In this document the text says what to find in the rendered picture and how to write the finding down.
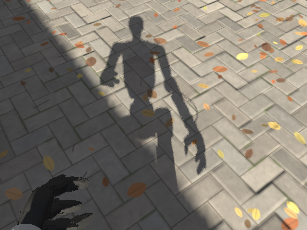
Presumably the robot left hand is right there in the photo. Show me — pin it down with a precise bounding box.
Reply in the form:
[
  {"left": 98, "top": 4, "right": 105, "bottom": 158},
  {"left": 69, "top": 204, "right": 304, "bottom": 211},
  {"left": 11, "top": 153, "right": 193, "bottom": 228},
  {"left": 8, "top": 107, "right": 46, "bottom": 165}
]
[{"left": 17, "top": 174, "right": 93, "bottom": 230}]

